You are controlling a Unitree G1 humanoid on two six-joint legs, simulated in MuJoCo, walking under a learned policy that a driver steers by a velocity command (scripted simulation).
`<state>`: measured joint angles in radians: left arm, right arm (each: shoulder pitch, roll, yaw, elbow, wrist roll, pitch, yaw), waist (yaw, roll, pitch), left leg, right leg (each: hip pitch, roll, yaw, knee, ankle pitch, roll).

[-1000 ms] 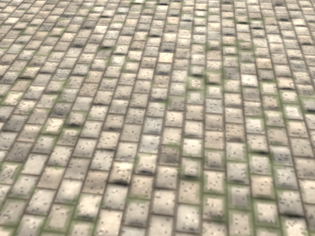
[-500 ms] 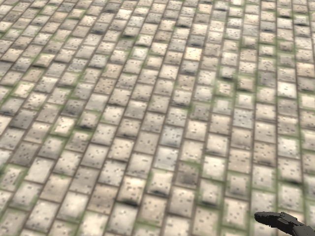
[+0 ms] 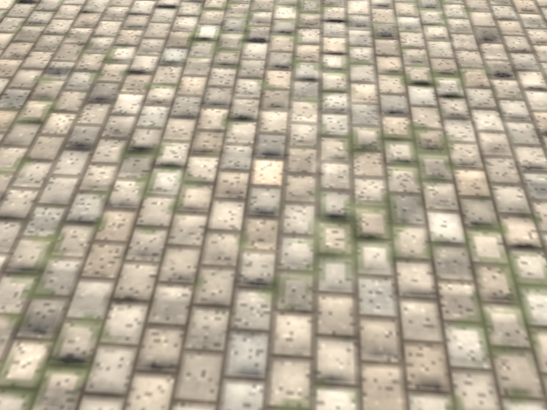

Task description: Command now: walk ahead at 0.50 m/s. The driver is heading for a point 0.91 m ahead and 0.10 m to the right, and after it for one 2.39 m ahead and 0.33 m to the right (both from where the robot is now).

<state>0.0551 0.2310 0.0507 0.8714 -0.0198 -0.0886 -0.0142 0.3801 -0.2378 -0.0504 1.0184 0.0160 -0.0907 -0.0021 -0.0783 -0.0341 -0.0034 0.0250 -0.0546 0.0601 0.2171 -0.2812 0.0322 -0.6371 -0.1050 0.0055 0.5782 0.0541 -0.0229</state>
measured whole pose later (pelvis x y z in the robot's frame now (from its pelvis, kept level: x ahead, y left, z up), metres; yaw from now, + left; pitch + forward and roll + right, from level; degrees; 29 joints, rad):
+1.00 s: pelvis +0.56 +0.02 +0.01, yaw +1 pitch +2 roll +1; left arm 0.10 0.26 0.08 0.89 -0.01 -0.07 0.01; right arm 0.35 -0.22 -0.06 1.00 0.00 -0.09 0.00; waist -0.06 -0.04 -0.01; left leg -0.07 -0.07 0.06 0.21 -0.18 0.07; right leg -0.70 -0.14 0.04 0.79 0.01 -0.01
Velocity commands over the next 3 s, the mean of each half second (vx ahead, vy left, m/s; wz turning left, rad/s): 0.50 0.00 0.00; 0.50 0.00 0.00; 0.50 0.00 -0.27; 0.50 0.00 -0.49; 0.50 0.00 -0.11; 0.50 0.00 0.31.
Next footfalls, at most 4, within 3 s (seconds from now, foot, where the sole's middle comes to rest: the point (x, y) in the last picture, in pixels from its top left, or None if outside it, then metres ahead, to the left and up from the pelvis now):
0.08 right None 0.24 -0.14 -0.78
0.64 left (227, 386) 0.56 0.10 -0.78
1.22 right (304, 269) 0.88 -0.12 -0.78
1.74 left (244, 193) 1.19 0.04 -0.78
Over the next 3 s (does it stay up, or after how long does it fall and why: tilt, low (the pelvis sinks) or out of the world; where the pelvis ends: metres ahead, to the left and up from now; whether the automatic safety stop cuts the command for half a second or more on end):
stays up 1.63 -0.27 0.01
